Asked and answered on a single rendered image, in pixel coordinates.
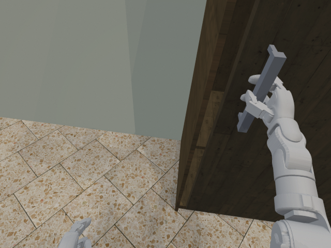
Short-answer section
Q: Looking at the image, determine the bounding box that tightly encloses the handle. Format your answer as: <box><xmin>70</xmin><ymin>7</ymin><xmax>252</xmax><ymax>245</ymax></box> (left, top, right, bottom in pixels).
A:
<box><xmin>237</xmin><ymin>44</ymin><xmax>287</xmax><ymax>133</ymax></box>

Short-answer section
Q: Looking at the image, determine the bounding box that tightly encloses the right robot hand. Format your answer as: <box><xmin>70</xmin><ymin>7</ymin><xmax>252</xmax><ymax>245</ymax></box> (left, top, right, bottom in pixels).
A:
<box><xmin>240</xmin><ymin>74</ymin><xmax>294</xmax><ymax>128</ymax></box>

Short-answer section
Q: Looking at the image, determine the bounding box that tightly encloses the left robot hand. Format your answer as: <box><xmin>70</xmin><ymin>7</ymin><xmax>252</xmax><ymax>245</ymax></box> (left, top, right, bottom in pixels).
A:
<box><xmin>57</xmin><ymin>218</ymin><xmax>92</xmax><ymax>248</ymax></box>

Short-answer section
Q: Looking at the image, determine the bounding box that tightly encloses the wardrobe door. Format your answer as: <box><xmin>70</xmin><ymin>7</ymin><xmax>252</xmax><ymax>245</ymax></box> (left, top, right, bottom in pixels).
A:
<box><xmin>186</xmin><ymin>0</ymin><xmax>331</xmax><ymax>227</ymax></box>

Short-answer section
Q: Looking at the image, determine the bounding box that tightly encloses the robot right forearm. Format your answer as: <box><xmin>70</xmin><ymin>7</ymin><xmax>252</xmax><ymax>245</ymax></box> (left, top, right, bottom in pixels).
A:
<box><xmin>267</xmin><ymin>118</ymin><xmax>331</xmax><ymax>234</ymax></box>

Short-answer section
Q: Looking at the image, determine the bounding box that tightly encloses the right robot upper arm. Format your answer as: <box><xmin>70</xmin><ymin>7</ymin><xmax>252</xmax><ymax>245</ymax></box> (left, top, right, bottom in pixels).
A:
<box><xmin>270</xmin><ymin>220</ymin><xmax>331</xmax><ymax>248</ymax></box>

